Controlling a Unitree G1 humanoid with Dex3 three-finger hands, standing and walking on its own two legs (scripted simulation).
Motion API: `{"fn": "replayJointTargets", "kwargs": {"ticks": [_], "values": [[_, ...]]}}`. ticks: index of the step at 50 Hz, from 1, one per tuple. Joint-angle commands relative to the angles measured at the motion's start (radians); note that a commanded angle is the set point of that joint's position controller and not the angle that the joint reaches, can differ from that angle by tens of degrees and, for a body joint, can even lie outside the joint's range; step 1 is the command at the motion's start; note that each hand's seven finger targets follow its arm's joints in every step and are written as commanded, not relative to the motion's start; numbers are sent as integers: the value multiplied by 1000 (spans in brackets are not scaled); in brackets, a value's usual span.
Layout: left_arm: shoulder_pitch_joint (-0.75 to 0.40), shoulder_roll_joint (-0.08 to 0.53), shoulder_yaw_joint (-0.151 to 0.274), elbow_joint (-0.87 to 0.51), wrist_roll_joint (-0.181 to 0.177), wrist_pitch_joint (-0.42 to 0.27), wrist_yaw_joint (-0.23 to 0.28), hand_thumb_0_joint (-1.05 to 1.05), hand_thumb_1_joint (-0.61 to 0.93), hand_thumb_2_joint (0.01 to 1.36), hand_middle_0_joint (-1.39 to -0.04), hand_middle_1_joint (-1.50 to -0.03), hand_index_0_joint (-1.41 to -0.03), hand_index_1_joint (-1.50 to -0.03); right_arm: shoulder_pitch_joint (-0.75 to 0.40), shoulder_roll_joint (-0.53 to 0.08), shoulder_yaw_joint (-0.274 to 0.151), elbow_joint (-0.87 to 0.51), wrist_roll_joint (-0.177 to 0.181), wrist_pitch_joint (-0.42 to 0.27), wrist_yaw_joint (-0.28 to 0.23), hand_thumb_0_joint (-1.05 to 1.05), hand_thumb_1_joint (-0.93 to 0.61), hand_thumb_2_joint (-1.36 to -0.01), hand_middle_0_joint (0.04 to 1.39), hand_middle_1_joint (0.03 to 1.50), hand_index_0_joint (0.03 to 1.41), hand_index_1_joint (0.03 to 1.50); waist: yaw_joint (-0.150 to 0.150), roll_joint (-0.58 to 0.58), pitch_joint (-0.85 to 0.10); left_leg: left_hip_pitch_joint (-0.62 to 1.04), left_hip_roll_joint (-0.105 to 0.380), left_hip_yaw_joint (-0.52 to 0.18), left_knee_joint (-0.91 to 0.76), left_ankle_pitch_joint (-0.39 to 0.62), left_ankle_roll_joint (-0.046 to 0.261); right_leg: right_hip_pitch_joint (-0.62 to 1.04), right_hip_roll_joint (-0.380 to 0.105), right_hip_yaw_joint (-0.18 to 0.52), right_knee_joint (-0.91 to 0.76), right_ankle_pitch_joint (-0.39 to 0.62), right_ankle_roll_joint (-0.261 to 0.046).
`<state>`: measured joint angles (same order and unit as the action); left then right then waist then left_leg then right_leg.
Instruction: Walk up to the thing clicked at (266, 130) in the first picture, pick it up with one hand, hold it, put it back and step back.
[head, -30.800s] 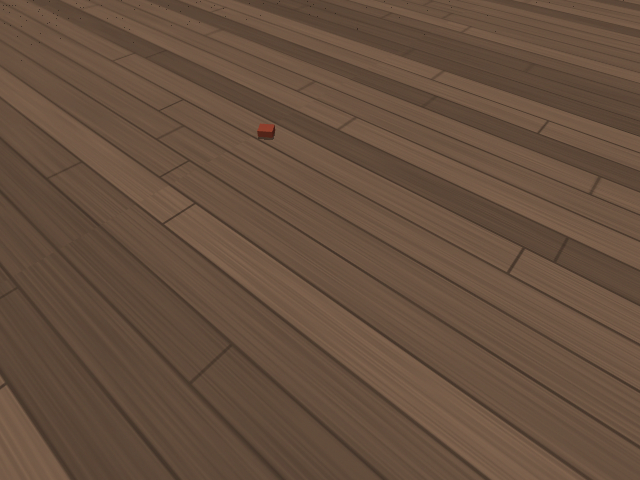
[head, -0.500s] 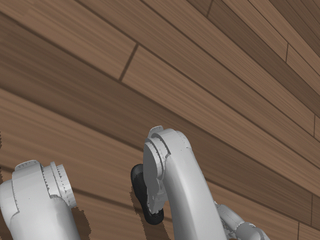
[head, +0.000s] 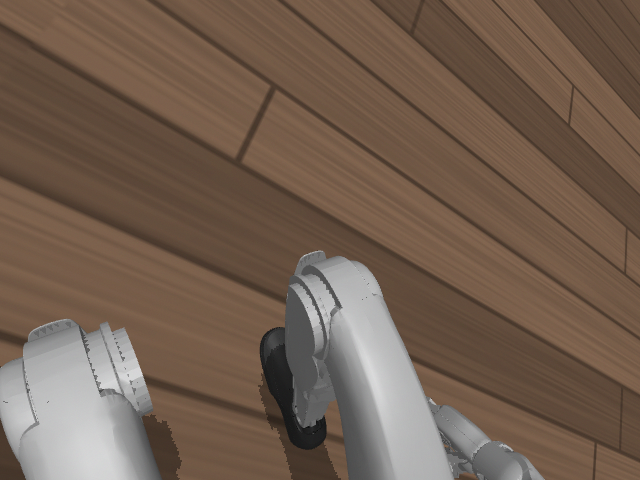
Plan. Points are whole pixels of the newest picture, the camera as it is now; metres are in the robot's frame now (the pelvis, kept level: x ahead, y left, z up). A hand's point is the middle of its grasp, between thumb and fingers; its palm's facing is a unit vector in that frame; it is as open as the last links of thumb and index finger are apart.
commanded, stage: withdraw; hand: left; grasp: from above
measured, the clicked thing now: out of the picture +0.42 +0.32 -0.28
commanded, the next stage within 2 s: home in 0.92 s
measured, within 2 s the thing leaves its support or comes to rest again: neither
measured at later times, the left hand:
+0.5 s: hand out of the picture +0.43 +0.35 -0.08, palm faces -0.40 -0.10 -0.91, open 13.9 cm
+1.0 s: hand out of the picture +0.41 +0.35 -0.14, palm faces -0.40 -0.08 -0.91, open 13.7 cm
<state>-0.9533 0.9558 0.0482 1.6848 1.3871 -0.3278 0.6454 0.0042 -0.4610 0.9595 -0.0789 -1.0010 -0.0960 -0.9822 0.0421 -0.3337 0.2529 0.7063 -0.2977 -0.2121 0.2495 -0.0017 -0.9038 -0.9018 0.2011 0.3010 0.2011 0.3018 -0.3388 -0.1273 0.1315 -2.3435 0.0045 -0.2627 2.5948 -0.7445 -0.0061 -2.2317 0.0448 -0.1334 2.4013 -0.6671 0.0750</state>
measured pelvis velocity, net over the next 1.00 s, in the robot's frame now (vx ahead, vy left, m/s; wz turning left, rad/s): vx -0.01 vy -0.01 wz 0.10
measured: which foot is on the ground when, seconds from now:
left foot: down 0.00-1.00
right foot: down 0.00-1.00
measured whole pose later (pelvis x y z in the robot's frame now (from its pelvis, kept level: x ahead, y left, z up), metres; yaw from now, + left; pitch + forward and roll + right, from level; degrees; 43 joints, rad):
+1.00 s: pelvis -0.01 -0.01 +0.02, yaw +6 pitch +32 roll -9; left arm -1.00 0.83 0.10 1.54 1.36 -0.29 0.48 0.00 -0.44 0.94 -0.12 -0.97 -0.13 -0.95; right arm 0.16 -0.30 0.10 0.74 -0.19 -0.07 0.14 0.00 -0.90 -0.90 0.20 0.30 0.20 0.30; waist -0.27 -0.04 -0.01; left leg -2.36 -0.02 -0.17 2.45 -0.65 -0.02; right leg -2.27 0.00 -0.06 2.34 -0.63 0.05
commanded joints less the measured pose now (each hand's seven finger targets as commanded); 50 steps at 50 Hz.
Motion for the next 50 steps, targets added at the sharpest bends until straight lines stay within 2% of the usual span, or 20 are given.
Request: {"fn": "replayJointTargets", "kwargs": {"ticks": [1,3,4,8,10,12,15,20,22,24,28,29,32,36,40,42,43,47,48,50], "values": [[-267,208,30,-134,-16,-1,47,0,-473,947,-68,-1018,-91,-992,160,-334,-104,0,8,-8,0,0,-898,-896,201,300,201,300,-44,540,-636,539,21,99,-307,244,-1,273,34,-139,-159,249,-93],[-299,237,66,-222,-21,8,72,0,-480,953,-70,-1012,-90,-990,172,-325,-116,13,11,-8,8,0,-900,-898,201,300,201,300,-9,625,-721,594,23,98,-331,277,-13,291,34,-135,-157,277,-99],[-267,217,69,-188,-12,25,80,0,-483,951,-66,-1016,-87,-991,173,-319,-120,3,13,-13,17,0,-900,-897,201,300,201,300,-12,623,-722,601,24,107,-320,284,-16,287,32,-131,-147,290,-100],[-272,181,129,-249,-56,105,102,0,-483,955,-64,-1003,-81,-982,207,-299,-164,9,29,-16,49,0,-895,-897,201,300,201,300,12,635,-753,555,16,148,-312,290,-5,280,34,-112,-179,309,-97],[-275,180,160,-370,-101,148,84,0,-488,962,-63,-1001,-78,-983,217,-292,-198,15,57,-15,62,0,-894,-897,201,300,201,300,67,698,-855,606,11,157,-349,307,-10,275,21,-100,-182,308,-106],[-221,88,122,-382,-152,205,40,0,-500,971,-64,-995,-73,-983,224,-279,-229,17,89,-2,73,0,-895,-898,200,300,200,300,90,685,-897,617,10,170,-382,313,-8,263,23,-87,-204,305,-111],[-286,-12,50,-449,-214,269,-56,0,-506,981,-67,-997,-73,-989,247,-265,-268,20,151,36,63,0,-895,-899,200,300,200,300,79,617,-927,575,7,185,-417,274,10,270,25,-57,-263,285,-112],[-306,-99,-23,-427,-265,307,-261,0,-502,993,-79,-997,-79,-996,318,-244,-292,36,185,101,32,0,-899,-901,200,300,200,300,47,416,-813,501,-9,173,-481,197,30,311,12,-28,-335,208,-114],[-325,-95,-38,-421,-255,287,-337,0,-509,996,-86,-997,-83,-1000,321,-240,-289,20,197,121,12,0,-903,-903,200,300,200,300,43,368,-780,491,-16,165,-499,170,33,317,4,-22,-354,182,-114],[-302,-64,-36,-399,-238,259,-395,0,-502,992,-96,-992,-92,-996,306,-229,-284,-1,207,142,-11,0,-906,-904,200,300,200,300,62,327,-757,457,-23,177,-509,150,37,343,-1,-10,-369,155,-115],[-253,2,-6,-375,-217,180,-451,0,-489,986,-97,-992,-96,-993,294,-218,-259,-35,203,175,-61,0,-901,-901,200,300,200,300,75,222,-690,371,-42,221,-490,147,50,414,-13,11,-423,114,-113],[-238,22,5,-382,-215,159,-452,0,-471,972,-113,-976,-112,-976,282,-205,-249,-43,202,180,-72,0,-900,-900,200,300,200,300,91,223,-710,381,-41,226,-490,157,50,430,-13,17,-418,119,-110],[-254,59,31,-381,-190,94,-420,0,-461,962,-115,-969,-118,-966,278,-201,-233,-44,191,188,-98,0,-898,-899,200,300,200,300,93,240,-725,385,-39,235,-476,158,48,443,-13,28,-421,103,-108],[-275,55,29,-319,-146,31,-339,0,-455,956,-92,-984,-105,-969,273,-199,-218,-29,169,186,-115,0,-890,-894,200,300,200,300,77,296,-713,405,-31,224,-467,128,41,377,-5,21,-391,69,-110],[-388,107,54,-328,-103,-12,-240,0,-462,952,-91,-979,-104,-963,284,-212,-216,-14,141,177,-123,0,-893,-894,200,300,200,300,62,383,-773,469,-27,211,-440,139,31,311,-6,-3,-351,85,-113],[-438,100,48,-314,-77,-16,-192,0,-465,953,-87,-981,-101,-965,301,-222,-219,6,125,163,-125,0,-896,-894,200,300,200,300,33,408,-776,505,-24,203,-432,150,26,273,-9,-21,-329,105,-112],[-477,129,67,-343,-67,-16,-166,0,-463,948,-91,-976,-105,-959,302,-232,-222,8,120,159,-127,0,-897,-894,200,300,200,300,43,457,-812,539,-24,203,-438,158,21,256,-10,-29,-314,120,-113],[-469,139,88,-321,-43,29,-101,0,-452,938,-99,-969,-114,-951,318,-237,-236,29,106,140,-122,0,-898,-895,200,300,200,300,38,546,-837,597,-22,203,-441,174,12,212,-16,-45,-275,146,-114],[-460,133,84,-322,-45,47,-93,0,-452,937,-100,-966,-115,-948,315,-230,-236,25,104,132,-117,0,-898,-895,200,300,200,300,43,564,-849,604,-19,205,-437,171,10,209,-14,-40,-271,143,-120],[-404,153,122,-385,-64,84,-83,0,-436,919,-124,-935,-136,-921,315,-239,-258,15,115,129,-112,0,-901,-896,200,300,200,300,83,619,-942,654,-23,208,-462,222,5,225,-24,-41,-258,190,-119]]}}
